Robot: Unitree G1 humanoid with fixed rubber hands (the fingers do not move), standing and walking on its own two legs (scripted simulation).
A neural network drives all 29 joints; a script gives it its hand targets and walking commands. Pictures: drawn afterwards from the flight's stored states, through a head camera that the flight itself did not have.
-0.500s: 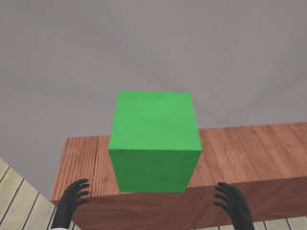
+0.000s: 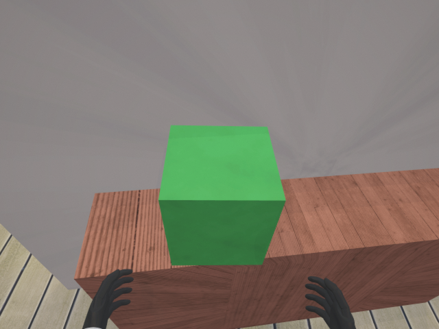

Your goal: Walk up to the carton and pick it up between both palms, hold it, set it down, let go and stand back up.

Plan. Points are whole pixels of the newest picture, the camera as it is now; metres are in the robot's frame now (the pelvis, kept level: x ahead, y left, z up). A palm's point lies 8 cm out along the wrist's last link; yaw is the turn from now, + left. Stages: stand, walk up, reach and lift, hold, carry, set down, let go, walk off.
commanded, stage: set down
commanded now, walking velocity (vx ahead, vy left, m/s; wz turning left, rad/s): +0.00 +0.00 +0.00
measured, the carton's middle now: (218, 197) +0.40 +0.01 +0.00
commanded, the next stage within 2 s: let go in 0.34 s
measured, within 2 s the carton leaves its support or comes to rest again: neither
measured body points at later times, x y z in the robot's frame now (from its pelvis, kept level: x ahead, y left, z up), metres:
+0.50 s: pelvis +0.01 +0.00 +0.00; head +0.03 +0.01 +0.45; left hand +0.16 +0.24 -0.09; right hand +0.18 -0.22 -0.09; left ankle +0.00 +0.11 -0.75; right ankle -0.01 -0.10 -0.75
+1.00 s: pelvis +0.01 -0.01 +0.00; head +0.02 -0.01 +0.45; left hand +0.15 +0.23 -0.10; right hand +0.15 -0.25 -0.11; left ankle +0.00 +0.11 -0.75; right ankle -0.01 -0.10 -0.75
